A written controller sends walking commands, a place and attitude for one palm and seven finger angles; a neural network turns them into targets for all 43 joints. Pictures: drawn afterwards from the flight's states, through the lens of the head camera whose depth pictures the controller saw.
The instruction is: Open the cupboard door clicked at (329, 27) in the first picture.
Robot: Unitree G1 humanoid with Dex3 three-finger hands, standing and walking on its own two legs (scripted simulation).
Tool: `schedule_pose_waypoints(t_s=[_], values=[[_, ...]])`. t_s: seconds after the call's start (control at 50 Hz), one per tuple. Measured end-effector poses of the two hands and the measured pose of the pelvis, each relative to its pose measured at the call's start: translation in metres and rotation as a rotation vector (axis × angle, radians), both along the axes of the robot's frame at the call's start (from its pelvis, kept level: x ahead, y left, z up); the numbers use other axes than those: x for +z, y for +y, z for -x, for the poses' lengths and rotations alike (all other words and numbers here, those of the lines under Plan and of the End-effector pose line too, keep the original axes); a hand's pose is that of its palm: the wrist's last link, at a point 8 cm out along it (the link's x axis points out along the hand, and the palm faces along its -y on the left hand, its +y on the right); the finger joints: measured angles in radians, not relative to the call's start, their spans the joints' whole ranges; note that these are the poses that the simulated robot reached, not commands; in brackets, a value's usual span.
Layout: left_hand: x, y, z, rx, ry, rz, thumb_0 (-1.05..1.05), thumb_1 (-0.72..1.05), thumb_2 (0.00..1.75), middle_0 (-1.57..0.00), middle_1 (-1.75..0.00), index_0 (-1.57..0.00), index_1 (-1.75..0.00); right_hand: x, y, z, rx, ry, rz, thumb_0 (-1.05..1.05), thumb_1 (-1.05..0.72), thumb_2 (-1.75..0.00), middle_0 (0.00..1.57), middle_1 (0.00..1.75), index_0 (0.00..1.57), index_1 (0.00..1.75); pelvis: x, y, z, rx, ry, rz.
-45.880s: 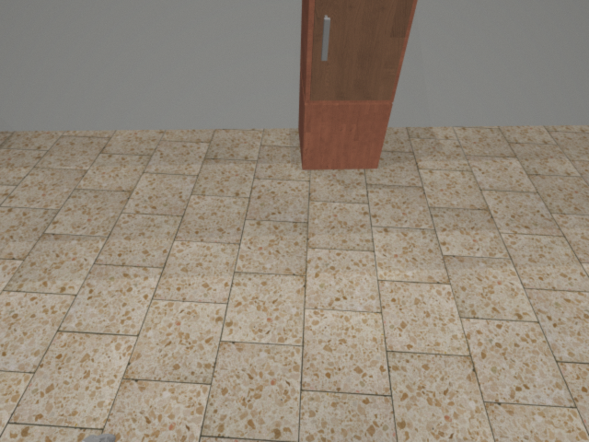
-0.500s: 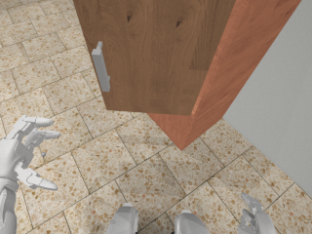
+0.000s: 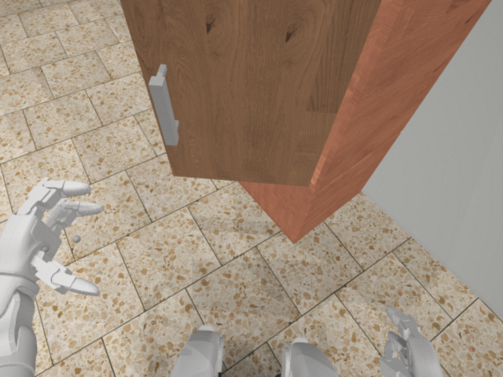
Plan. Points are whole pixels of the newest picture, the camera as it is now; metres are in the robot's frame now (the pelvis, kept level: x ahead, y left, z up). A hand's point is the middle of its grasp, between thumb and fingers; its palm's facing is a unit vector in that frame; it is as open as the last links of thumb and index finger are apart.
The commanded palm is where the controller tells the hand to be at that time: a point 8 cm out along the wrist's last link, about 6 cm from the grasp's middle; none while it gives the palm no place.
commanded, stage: move the hooked fingers beside the handle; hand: left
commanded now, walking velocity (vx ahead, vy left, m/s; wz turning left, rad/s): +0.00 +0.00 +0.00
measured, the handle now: (167, 107) +0.57 +0.20 +0.04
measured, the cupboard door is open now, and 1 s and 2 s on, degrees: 48 48 48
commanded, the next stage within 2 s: none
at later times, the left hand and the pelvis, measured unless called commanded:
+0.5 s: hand (95, 196) +0.37 +0.27 +0.04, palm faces +0.01 -1.00 -0.02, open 14.0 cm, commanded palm +0.35 +0.32 +0.04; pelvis +0.00 +0.01 +0.00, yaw -1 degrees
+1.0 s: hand (116, 157) +0.45 +0.27 +0.03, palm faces +0.02 -1.00 -0.02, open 14.0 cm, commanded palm +0.44 +0.31 +0.04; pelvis +0.00 +0.01 -0.01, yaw -2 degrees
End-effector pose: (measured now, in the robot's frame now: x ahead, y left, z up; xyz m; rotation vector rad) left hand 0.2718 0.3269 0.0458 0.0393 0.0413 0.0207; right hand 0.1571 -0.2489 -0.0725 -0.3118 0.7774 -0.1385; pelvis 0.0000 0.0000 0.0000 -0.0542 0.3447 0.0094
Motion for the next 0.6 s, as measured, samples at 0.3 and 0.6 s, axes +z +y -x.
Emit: schedule_pose_waypoints(t_s=[0.3,0.6], values=[[0.001,0.002,-0.05,-0.02,-0.009,0.015,-0.01,-0.5,0.3,-0.3,-1.2,-0.3,-1.2,-0.006,-0.005,0.032,-0.063,0.1,0.015,0.01,-0.9,-0.9,0.2,0.3,0.2,0.3,0.0,0.005,0.002,-0.015,0.019,0.002],[-0.006,-0.002,-0.089,-0.006,-0.008,0.02,-0.01,-0.5,0.3,-0.3,-1.2,-0.3,-1.2,-0.014,-0.006,0.063,-0.106,0.222,0.031,0.01,-0.9,-0.9,0.2,0.3,0.2,0.3,-0.001,0.01,0.003,-0.018,0.036,0.006]])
